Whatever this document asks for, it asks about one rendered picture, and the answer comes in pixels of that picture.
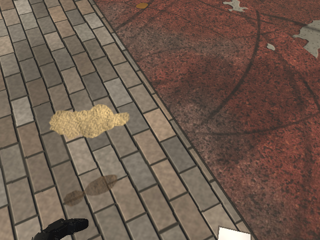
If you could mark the robot left hand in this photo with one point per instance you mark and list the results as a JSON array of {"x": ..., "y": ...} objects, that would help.
[{"x": 61, "y": 228}]

